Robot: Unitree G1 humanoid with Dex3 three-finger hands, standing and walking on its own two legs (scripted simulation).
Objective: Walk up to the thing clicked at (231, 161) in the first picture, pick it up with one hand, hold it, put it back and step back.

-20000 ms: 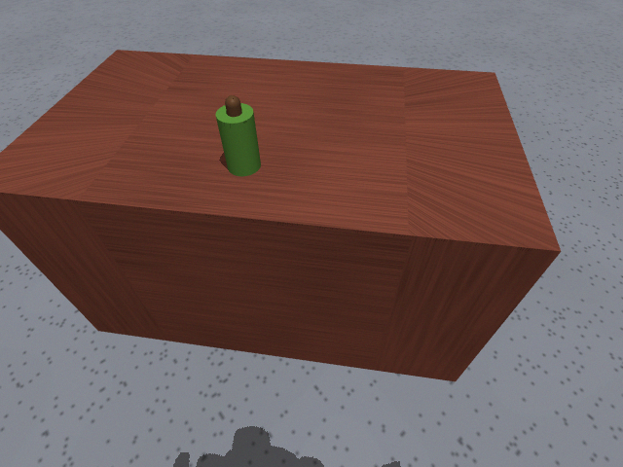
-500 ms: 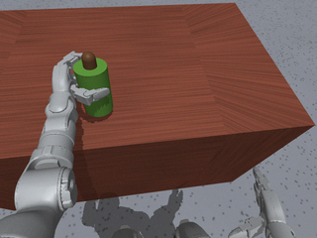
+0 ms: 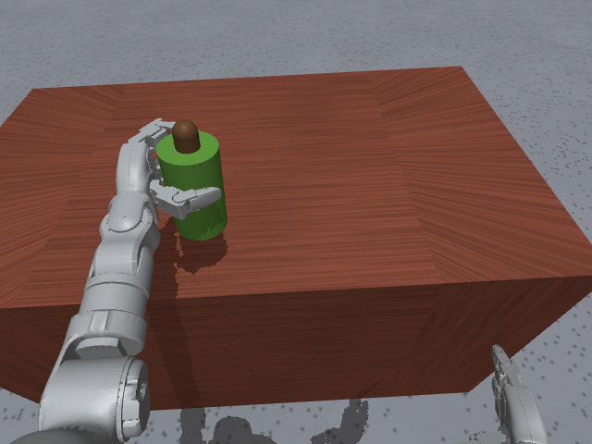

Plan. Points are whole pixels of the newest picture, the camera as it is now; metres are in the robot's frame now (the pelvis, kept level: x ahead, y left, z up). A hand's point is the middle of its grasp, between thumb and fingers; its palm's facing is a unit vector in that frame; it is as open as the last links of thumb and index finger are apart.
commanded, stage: lift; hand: left
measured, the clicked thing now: (193, 178) +0.44 +0.14 +0.15
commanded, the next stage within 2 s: hold in 0.84 s
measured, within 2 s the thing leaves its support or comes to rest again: neither
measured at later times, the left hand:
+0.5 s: hand (149, 195) +0.35 +0.16 +0.20, palm faces +0.08 -0.99 -0.07, open 11.3 cm
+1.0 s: hand (130, 203) +0.31 +0.16 +0.23, palm faces +0.08 -1.00 -0.06, open 11.3 cm
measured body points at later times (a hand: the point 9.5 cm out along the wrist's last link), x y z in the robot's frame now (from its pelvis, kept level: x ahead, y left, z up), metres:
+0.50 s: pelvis -0.01 -0.01 +0.01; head -0.03 -0.03 +0.46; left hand +0.34 +0.21 +0.21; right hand +0.16 -0.27 -0.05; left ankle +0.00 +0.11 -0.71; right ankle +0.00 -0.14 -0.71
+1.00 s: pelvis -0.02 -0.01 +0.02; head -0.05 -0.03 +0.47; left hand +0.30 +0.22 +0.23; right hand +0.16 -0.26 -0.05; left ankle +0.00 +0.11 -0.71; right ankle +0.00 -0.14 -0.71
